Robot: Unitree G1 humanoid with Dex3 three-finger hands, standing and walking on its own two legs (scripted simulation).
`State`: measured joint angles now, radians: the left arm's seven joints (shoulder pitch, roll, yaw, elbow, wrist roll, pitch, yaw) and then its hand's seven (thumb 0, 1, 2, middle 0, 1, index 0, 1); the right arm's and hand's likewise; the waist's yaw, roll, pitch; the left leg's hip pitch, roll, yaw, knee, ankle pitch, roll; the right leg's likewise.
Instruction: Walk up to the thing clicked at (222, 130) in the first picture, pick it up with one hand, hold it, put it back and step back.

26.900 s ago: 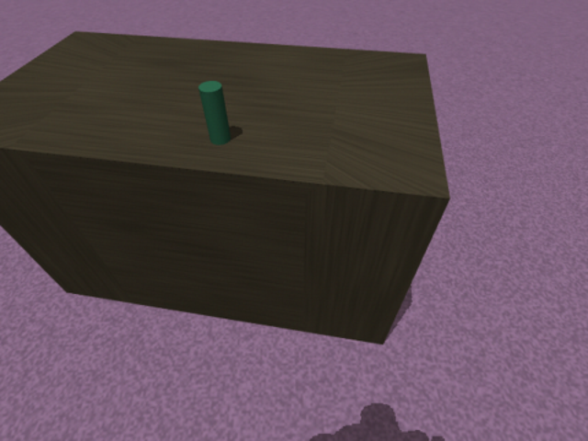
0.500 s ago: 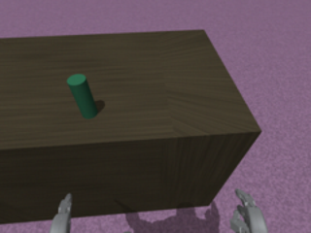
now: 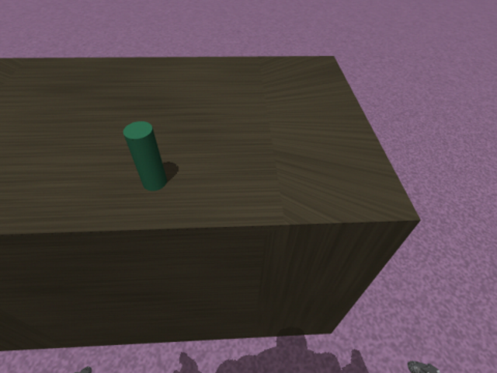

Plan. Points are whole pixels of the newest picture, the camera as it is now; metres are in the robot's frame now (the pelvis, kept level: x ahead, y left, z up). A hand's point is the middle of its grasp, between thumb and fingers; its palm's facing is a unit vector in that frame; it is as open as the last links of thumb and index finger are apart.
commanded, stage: stand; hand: left
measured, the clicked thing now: (147, 158) +0.48 +0.20 +0.08
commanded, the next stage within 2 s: none
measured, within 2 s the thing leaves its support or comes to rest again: neither
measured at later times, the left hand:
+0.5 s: hand out of the picture +0.04 +0.25 -0.12, palm faces -0.01 -0.94 -0.34, open 7.7 cm
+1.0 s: hand out of the picture +0.04 +0.25 -0.12, palm faces -0.01 -0.94 -0.34, open 7.4 cm
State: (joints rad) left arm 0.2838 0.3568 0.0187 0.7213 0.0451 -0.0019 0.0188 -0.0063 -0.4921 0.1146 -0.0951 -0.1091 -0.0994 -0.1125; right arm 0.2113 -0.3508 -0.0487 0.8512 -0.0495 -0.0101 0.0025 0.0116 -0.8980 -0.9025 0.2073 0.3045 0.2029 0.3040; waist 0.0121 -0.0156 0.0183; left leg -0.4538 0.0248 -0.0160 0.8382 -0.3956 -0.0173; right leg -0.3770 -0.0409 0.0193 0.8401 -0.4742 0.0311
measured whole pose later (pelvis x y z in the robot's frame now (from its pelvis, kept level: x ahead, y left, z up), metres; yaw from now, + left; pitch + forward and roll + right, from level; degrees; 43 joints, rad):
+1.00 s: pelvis -0.01 +0.00 +0.04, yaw +1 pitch -3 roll +0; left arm 0.15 0.33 0.00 1.15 0.01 -0.02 0.00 0.01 0.90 0.90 -0.20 -0.30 -0.20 -0.30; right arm 0.13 -0.34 -0.01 1.15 -0.02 0.00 0.00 0.01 -0.90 -0.90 0.21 0.30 0.20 0.30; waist 0.00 0.01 0.07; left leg -0.18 0.03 -0.02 0.39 -0.15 -0.02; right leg -0.09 -0.04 0.00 0.37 -0.22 0.04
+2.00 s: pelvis +0.00 +0.00 +0.05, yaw +1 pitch -2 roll +0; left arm 0.13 0.34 0.01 1.13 0.01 -0.01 0.00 0.01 0.90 0.90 -0.20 -0.30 -0.20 -0.30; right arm 0.11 -0.35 -0.01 1.14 -0.01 0.00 0.01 0.01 -0.90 -0.90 0.21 0.30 0.20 0.30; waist -0.01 0.00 0.06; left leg -0.16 0.02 -0.02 0.36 -0.15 -0.02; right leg -0.07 -0.05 0.00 0.33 -0.22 0.04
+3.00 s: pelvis -0.09 +0.04 +0.03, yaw +2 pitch -1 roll -2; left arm 0.05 0.39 0.06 0.88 0.00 0.07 0.03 0.01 0.90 0.90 -0.20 -0.30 -0.20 -0.30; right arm 0.15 -0.34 -0.04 0.94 -0.04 0.04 0.00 0.01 -0.90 -0.90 0.21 0.30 0.20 0.30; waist -0.02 -0.05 0.20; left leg -0.26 -0.02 -0.03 0.60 -0.33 0.05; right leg -0.49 0.10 0.17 1.06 -0.53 -0.02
